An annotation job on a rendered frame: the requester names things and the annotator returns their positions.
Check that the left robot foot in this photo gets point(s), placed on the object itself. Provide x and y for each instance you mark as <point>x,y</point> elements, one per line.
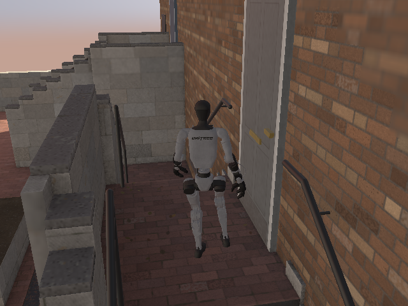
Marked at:
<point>198,253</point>

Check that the right robot forearm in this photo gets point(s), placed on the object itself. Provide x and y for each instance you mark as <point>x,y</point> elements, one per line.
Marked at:
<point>235,170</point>

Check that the left robot upper arm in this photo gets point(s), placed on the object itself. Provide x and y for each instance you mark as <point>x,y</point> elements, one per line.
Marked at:
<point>182,135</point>

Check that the right robot hand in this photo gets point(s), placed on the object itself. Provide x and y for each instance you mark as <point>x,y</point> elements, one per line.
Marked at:
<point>241,190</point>

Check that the right robot shin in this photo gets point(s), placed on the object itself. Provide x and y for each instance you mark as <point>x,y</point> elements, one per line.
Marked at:
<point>222,215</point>

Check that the left robot hand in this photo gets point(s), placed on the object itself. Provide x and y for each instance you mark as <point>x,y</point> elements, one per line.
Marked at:
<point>176,172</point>

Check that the left robot forearm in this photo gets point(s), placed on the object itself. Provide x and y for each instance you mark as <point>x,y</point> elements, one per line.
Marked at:
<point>177,165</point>

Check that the right robot upper arm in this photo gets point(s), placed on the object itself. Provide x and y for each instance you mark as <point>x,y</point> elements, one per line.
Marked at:
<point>226,144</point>

